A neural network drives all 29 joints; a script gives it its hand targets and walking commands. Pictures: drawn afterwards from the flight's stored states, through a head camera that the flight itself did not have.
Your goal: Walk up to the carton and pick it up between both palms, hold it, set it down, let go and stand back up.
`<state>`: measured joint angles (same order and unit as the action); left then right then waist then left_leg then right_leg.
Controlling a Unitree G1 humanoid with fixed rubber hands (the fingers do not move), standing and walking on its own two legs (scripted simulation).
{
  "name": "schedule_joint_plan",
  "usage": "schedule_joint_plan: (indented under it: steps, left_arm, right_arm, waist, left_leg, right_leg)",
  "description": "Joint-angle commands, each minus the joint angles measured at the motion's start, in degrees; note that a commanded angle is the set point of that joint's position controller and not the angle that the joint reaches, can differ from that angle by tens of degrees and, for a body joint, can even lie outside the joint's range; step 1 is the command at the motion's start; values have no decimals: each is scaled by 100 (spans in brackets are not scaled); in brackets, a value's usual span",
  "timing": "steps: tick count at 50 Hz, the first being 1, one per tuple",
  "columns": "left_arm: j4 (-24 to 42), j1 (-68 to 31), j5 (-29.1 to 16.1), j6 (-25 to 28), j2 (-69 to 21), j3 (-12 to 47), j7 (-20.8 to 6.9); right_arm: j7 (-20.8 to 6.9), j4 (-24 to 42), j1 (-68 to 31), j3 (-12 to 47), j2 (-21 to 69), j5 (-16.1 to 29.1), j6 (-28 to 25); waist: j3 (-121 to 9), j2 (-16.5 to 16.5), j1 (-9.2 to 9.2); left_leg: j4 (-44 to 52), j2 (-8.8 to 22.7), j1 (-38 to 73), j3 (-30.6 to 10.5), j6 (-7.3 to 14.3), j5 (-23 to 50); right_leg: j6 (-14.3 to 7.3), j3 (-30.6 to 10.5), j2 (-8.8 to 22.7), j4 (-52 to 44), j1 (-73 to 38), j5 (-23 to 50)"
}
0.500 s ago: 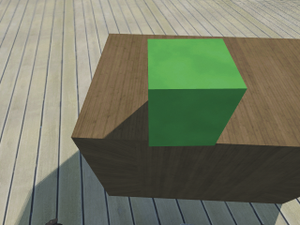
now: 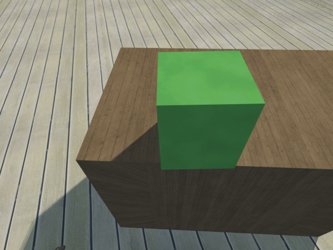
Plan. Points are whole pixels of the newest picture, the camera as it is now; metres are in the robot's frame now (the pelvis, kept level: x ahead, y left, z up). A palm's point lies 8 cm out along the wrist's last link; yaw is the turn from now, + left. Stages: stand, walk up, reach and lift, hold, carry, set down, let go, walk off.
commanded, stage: walk up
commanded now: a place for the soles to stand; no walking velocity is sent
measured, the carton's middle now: (198, 113) +0.45 -0.06 +0.08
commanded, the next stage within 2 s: reach and lift in 0.48 s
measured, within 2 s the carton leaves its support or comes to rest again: neither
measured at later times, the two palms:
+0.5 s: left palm out of the picture +0.09 +0.30 -0.09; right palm out of the picture +0.08 -0.31 -0.11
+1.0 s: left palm (64, 236) +0.17 +0.26 -0.05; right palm out of the picture +0.15 -0.32 -0.05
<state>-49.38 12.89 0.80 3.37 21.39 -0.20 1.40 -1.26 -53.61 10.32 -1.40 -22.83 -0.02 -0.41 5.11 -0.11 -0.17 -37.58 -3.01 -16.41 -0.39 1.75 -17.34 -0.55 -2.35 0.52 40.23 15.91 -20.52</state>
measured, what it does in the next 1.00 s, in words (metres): stands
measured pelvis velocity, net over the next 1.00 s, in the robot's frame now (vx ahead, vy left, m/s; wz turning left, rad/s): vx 0.00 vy -0.02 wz -0.02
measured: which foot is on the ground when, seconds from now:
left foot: down 0.00-1.00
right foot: down 0.00-1.00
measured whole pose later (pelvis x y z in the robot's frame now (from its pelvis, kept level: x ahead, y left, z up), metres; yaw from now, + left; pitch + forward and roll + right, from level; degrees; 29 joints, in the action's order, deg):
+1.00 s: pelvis +0.00 -0.02 +0.01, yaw -1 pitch -3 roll +1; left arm -23.3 9.2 0.8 -19.8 21.4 -0.2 2.1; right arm -5.4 -41.0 9.1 -2.9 -22.7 -1.6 -8.0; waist 4.5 -1.5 -0.2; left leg -32.2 -1.2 -15.1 -0.4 -0.2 -14.5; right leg -0.5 -2.4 -1.0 35.8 15.4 -17.6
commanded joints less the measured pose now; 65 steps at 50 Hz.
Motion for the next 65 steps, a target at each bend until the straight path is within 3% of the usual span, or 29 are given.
schedule_joint_plan:
  steps: [1, 4, 6, 8, 9, 10, 13, 16, 17, 18, 21, 23, 24, 25, 26, 27, 31, 33, 34, 35, 36, 39, 46, 50, 55, 60, 62, 64, 65]
  left_arm:
    - [-46, -449, -52, 109, 1347, -314, -15]
    - [13, -426, -51, 122, 1365, -309, -19]
    - [-9, -516, -62, 92, 1309, -293, -25]
    - [-43, -506, -29, 96, 1306, -298, -25]
    - [-54, -487, -52, 102, 1296, -294, -30]
    - [-47, -563, -39, 113, 1372, -315, -21]
    - [-45, -648, -53, 93, 1336, -287, -27]
    - [-95, -448, -70, 83, 1257, -273, -22]
    - [-63, -602, -36, 71, 1352, -301, -30]
    - [-68, -558, -62, 77, 1357, -294, -29]
    - [-76, -660, -72, 81, 1274, -295, -28]
    - [-40, -688, -46, 64, 1324, -305, -25]
    - [-90, -576, -60, 63, 1233, -281, -24]
    - [1271, -2586, 127, -1101, 983, -474, 114]
    - [1448, -2299, 113, -1687, 800, -284, 218]
    - [1861, -2141, 105, -2016, 712, -342, 252]
    - [2661, -1942, 104, -2503, 649, -353, 209]
    - [2962, -1561, 141, -2631, 646, -405, 200]
    - [3098, -1474, 165, -2637, 573, -443, 192]
    - [3129, -1201, 265, -2619, 500, -493, 183]
    - [3146, -1067, 296, -2680, 495, -508, 182]
    - [3249, -575, 343, -2631, 342, -611, 176]
    - [3911, -333, -11, -2117, 245, -598, 184]
    - [3939, -132, -136, -1808, 294, -678, 167]
    - [4089, -55, -309, -1422, 457, -809, 135]
    - [4394, -226, -531, -1213, 524, -758, 165]
    - [4454, -242, -596, -1176, 620, -864, 172]
    - [4429, -215, -699, -1171, 678, -789, 144]
    - [4490, -198, -691, -1170, 638, -810, 161]
  right_arm:
    - [29, 254, -549, -283, -1109, 29, -170]
    - [33, 171, -531, -258, -1121, 8, -178]
    - [30, 126, -527, -261, -1131, -7, -175]
    - [19, 134, -679, -230, -1081, 27, -180]
    - [7, 103, -674, -248, -1128, 5, -181]
    - [14, 92, -618, -239, -1076, 3, -181]
    - [31, 27, -513, -244, -1114, -6, -198]
    - [23, 19, -674, -224, -1119, -9, -189]
    - [26, 0, -586, -235, -1078, -21, -169]
    - [32, -27, -667, -221, -1111, -13, -170]
    - [26, -46, -583, -221, -1030, -6, -171]
    - [23, -42, -576, -252, -1094, -21, -158]
    - [31, 2, -661, -234, -1092, -21, -170]
    - [-115, 192, -2406, -1011, -259, -815, -1188]
    - [-281, -33, -1799, -1135, -575, -836, -1242]
    - [-331, 9, -1613, -1186, -750, -783, -1228]
    - [-371, 144, -1147, -1207, -649, -597, -1050]
    - [-369, 390, -945, -1180, -666, -381, -943]
    - [-385, 458, -838, -1125, -604, -325, -881]
    - [-417, 742, -738, -1042, -708, -227, -873]
    - [-424, 664, -564, -1049, -681, -190, -827]
    - [-479, 1037, -338, -943, -727, 26, -836]
    - [-459, 1828, 108, -764, -491, 230, -897]
    - [-371, 2373, 446, -631, -209, 256, -908]
    - [-209, 3085, 839, -411, 248, 392, -869]
    - [-54, 4015, 937, -345, 555, 403, -711]
    - [27, 4361, 1040, -202, 622, 443, -607]
    - [101, 4701, 1008, -206, 623, 477, -500]
    - [121, 4834, 1108, -148, 683, 514, -447]
  waist:
    - [-710, -391, 3]
    - [-690, -151, 36]
    - [-622, -242, 102]
    - [-619, -395, 28]
    - [-611, -237, 38]
    - [-513, -374, 58]
    - [-635, -203, 94]
    - [-623, -219, 12]
    - [-546, -417, 70]
    - [-502, -255, 25]
    - [-466, -449, 80]
    - [-525, -388, 80]
    - [-567, -156, 42]
    - [-319, -420, 42]
    - [-25, -281, 241]
    - [-90, -79, 308]
    - [-293, -202, 309]
    - [-527, -141, 167]
    - [-629, -201, 212]
    - [-706, -194, 39]
    - [-792, -84, 103]
    - [-890, -199, -44]
    - [-1426, -462, -11]
    - [-1386, -730, -74]
    - [-1207, -619, -169]
    - [-1102, -448, -187]
    - [-1123, -506, -284]
    - [-951, -784, -224]
    - [-924, -732, -262]
  left_leg:
    - [913, 856, 136, -931, 271, 323]
    - [926, 774, 272, -867, 215, 341]
    - [1151, 861, 231, -1044, 269, 3]
    - [1085, 876, 146, -1006, 286, -121]
    - [1053, 802, 104, -950, 252, -95]
    - [990, 727, 133, -830, 199, 152]
    - [1142, 777, 263, -982, 245, 187]
    - [1103, 820, 152, -967, 269, 97]
    - [1079, 753, 135, -880, 239, 62]
    - [1075, 710, 247, -841, 225, 62]
    - [1024, 756, 282, -868, 257, 314]
    - [1111, 734, 243, -908, 225, 219]
    - [1117, 780, 294, -918, 240, 198]
    - [514, 497, -943, 685, -332, -1104]
    - [626, 874, -1114, 415, -131, -1593]
    - [608, 945, -1304, 372, -97, -1645]
    - [377, 762, -113, 506, -273, -696]
    - [485, 756, 454, 458, -365, -264]
    - [597, 718, 546, 493, -321, -187]
    - [690, 703, 793, 448, -319, 122]
    - [703, 685, 860, 413, -363, 407]
    - [939, 576, 1356, 335, -373, 1181]
    - [1213, 347, 1916, 267, -372, 2127]
    - [1553, 202, 1794, 420, -247, 1628]
    - [1867, 58, 1413, 540, -150, 1183]
    - [2046, 81, 1327, 609, -55, 681]
    - [2015, 26, 1324, 646, -17, 687]
    - [1917, -16, 1623, 586, -5, 696]
    - [1909, -6, 1582, 585, -25, 711]
  right_leg:
    - [-369, -700, 597, -1414, -291, 731]
    - [-455, -866, 723, -1518, -135, 681]
    - [-395, -736, 592, -1428, -32, 497]
    - [-374, -719, 575, -1550, -107, 486]
    - [-376, -775, 622, -1572, -119, 328]
    - [-409, -839, 678, -1621, -102, 502]
    - [-359, -708, 620, -1476, -108, 605]
    - [-367, -751, 575, -1560, -167, 418]
    - [-373, -789, 631, -1641, -137, 320]
    - [-389, -851, 647, -1647, -6, 378]
    - [-350, -804, 620, -1650, 10, 445]
    - [-357, -757, 600, -1566, -50, 447]
    - [-340, -706, 593, -1576, -43, 464]
    - [-252, 688, -39, -522, 1191, -779]
    - [-269, 753, -266, -109, 835, -823]
    - [-268, 756, -274, 74, 405, -653]
    - [-311, 632, -63, -509, 942, -309]
    - [-284, 726, -35, -744, 941, 232]
    - [-269, 671, -99, -927, 659, 354]
    - [-251, 673, -174, -1030, 502, 586]
    - [-257, 687, -168, -1076, 385, 821]
    - [-184, 645, -276, -1404, -76, 1440]
    - [16, 430, -274, -1728, -463, 2588]
    - [121, 263, -226, -1948, -654, 2407]
    - [193, -14, -42, -2138, -971, 2237]
    - [155, -88, 110, -2360, -771, 1091]
    - [143, -188, 181, -2442, -671, 948]
    - [87, -204, 299, -2593, -255, 717]
    - [75, -253, 311, -2628, -233, 645]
